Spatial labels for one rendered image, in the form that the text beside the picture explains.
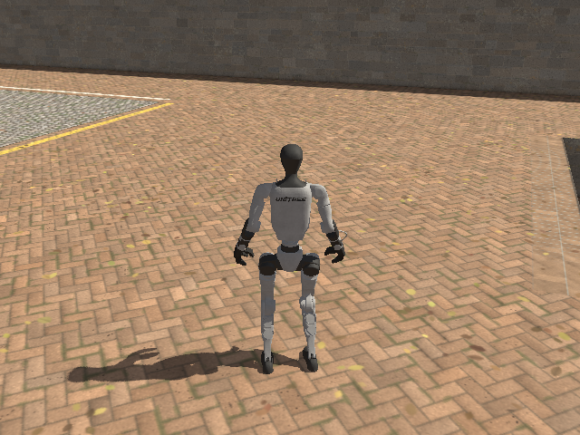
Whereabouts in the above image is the robot right upper arm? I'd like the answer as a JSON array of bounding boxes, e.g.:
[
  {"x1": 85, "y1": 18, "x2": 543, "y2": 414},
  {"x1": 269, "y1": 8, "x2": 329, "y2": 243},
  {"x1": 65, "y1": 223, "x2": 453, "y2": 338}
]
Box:
[{"x1": 310, "y1": 183, "x2": 335, "y2": 234}]

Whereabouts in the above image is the robot right thigh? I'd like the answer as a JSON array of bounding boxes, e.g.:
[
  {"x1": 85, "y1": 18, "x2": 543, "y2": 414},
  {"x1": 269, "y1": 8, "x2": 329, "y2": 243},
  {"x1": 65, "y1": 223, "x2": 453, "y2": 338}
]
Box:
[{"x1": 299, "y1": 253, "x2": 320, "y2": 313}]

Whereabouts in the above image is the robot left forearm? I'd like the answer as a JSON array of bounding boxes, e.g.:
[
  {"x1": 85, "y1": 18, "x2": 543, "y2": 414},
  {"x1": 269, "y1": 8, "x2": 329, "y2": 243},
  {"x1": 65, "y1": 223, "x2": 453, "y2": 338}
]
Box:
[{"x1": 237, "y1": 218, "x2": 255, "y2": 251}]

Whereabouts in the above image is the robot right hand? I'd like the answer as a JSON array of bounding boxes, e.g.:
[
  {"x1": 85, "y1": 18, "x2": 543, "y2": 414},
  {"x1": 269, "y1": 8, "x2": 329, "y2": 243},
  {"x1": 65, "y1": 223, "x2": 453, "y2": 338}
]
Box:
[{"x1": 324, "y1": 246, "x2": 345, "y2": 263}]

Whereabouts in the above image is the robot torso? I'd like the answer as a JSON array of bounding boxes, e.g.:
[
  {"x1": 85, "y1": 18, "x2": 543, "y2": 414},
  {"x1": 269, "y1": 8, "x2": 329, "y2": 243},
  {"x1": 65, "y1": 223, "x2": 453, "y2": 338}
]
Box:
[{"x1": 269, "y1": 179, "x2": 312, "y2": 272}]

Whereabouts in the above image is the robot right forearm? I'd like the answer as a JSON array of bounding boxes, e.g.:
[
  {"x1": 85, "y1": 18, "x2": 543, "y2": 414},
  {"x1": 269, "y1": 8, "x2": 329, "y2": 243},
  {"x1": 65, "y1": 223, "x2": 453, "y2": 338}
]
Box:
[{"x1": 326, "y1": 220, "x2": 343, "y2": 250}]

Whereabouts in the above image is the robot left upper arm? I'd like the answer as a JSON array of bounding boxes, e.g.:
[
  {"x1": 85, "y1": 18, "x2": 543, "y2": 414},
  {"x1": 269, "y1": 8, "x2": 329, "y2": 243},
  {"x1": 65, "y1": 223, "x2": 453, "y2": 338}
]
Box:
[{"x1": 246, "y1": 183, "x2": 273, "y2": 233}]

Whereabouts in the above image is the robot left hand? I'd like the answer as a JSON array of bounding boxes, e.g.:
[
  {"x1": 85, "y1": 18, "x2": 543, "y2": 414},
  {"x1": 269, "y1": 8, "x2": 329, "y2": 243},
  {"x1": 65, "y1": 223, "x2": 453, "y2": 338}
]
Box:
[{"x1": 234, "y1": 245, "x2": 254, "y2": 266}]

